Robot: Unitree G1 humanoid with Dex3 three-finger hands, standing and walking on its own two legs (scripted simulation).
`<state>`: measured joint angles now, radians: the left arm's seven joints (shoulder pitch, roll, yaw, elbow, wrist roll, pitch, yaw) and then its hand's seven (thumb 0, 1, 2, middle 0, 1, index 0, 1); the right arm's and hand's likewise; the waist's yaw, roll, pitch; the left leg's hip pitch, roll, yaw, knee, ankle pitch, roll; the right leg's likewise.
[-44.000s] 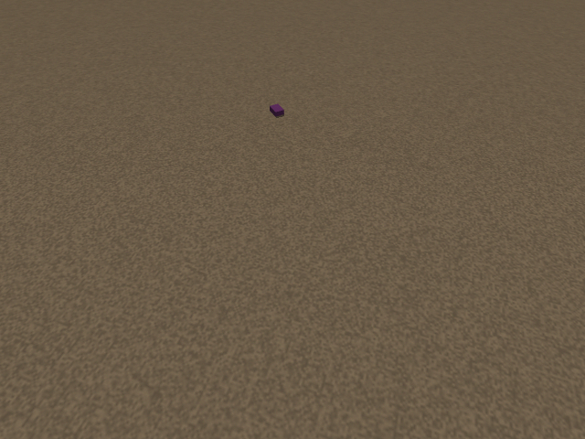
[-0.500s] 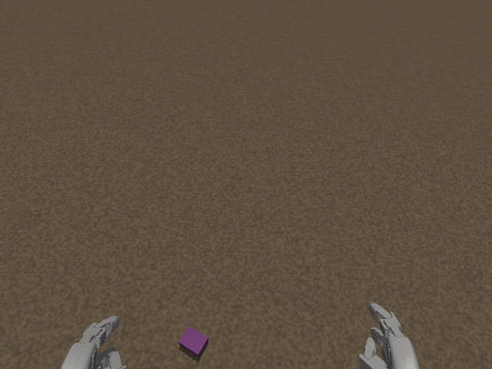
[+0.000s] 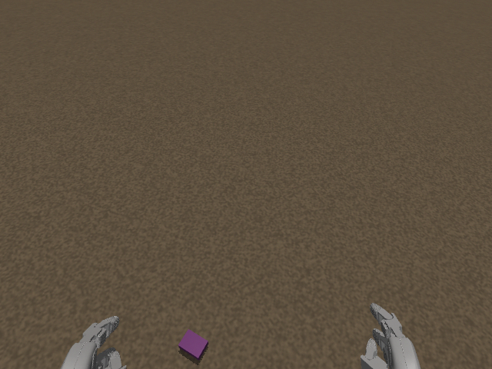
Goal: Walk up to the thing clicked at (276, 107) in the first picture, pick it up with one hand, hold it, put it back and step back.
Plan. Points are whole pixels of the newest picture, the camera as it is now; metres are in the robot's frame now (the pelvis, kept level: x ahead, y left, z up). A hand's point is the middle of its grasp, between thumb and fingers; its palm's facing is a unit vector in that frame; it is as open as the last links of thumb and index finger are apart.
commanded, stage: home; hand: left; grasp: from above
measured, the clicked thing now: (193, 344) +0.38 +0.15 -0.70
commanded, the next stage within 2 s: stand in 0.44 s
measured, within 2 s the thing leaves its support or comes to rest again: neither
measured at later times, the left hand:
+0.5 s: hand out of the picture +0.16 +0.18 -0.04, palm faces +0.05 -0.98 -0.20, open 7.4 cm
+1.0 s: hand out of the picture +0.06 +0.24 -0.11, palm faces +0.06 -0.95 -0.32, open 7.4 cm
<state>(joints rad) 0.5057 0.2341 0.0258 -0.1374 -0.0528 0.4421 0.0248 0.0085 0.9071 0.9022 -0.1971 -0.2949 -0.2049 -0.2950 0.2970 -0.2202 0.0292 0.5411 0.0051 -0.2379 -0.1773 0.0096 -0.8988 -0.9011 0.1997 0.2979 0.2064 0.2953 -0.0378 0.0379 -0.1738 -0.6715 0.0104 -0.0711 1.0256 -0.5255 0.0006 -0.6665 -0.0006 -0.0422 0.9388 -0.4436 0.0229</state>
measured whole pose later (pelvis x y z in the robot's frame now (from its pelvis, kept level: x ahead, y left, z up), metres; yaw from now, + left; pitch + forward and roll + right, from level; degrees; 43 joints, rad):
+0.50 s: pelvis -0.01 +0.00 +0.00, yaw +0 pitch +10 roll -3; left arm 0.51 0.24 0.03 -0.14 -0.05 0.45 0.02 0.01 0.91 0.90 -0.20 -0.29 -0.20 -0.30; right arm 0.30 -0.22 0.03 0.53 0.01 -0.23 -0.17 0.01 -0.90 -0.90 0.20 0.30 0.21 0.30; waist -0.04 0.04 -0.17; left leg -0.68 0.01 -0.07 1.03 -0.52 0.00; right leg -0.68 0.00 -0.04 0.95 -0.44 0.02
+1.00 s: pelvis -0.01 +0.00 +0.05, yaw +1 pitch -2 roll -1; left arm 0.22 0.28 0.05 0.92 0.04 0.03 0.03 0.01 0.91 0.90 -0.20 -0.30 -0.21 -0.30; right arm 0.21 -0.28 -0.04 0.96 -0.05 -0.01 -0.02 0.01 -0.90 -0.90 0.20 0.30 0.20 0.29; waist 0.02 -0.01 0.04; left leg -0.26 -0.03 -0.05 0.65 -0.35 0.01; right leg -0.27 -0.04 -0.02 0.62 -0.30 0.03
